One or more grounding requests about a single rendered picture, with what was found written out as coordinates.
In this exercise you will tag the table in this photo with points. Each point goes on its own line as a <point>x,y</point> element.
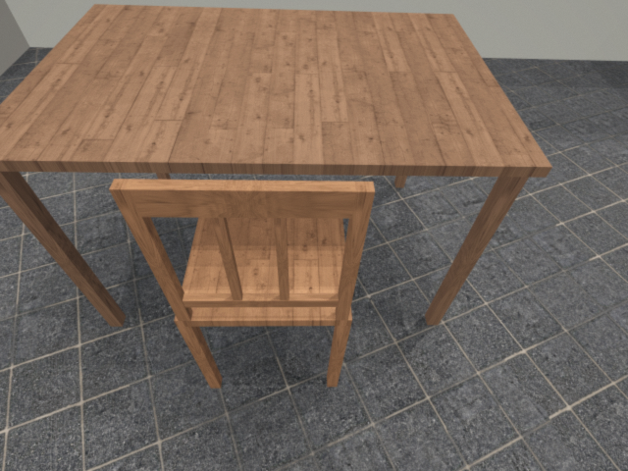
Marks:
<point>202,90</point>

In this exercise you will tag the chair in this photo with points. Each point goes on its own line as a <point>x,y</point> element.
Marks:
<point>264,253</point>

